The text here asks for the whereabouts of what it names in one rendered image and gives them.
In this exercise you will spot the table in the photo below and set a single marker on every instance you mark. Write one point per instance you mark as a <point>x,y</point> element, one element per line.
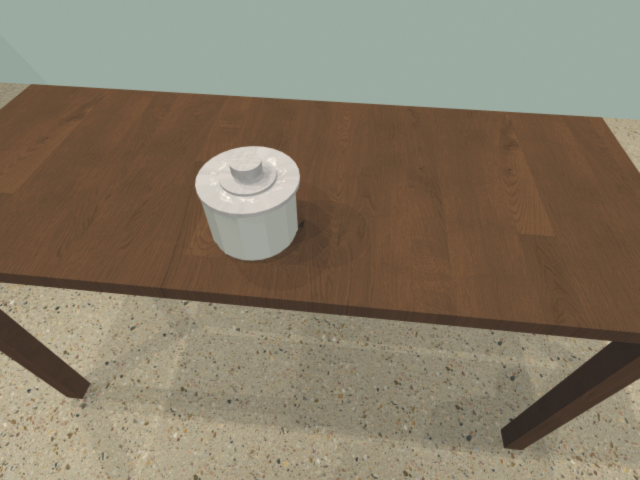
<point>508,221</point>

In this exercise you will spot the pot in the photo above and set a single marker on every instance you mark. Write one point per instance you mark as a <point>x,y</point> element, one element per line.
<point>254,238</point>

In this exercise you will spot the lid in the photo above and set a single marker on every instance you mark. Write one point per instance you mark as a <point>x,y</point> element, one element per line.
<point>220,192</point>

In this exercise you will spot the knob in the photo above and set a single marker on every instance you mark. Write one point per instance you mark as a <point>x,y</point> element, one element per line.
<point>245,165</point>

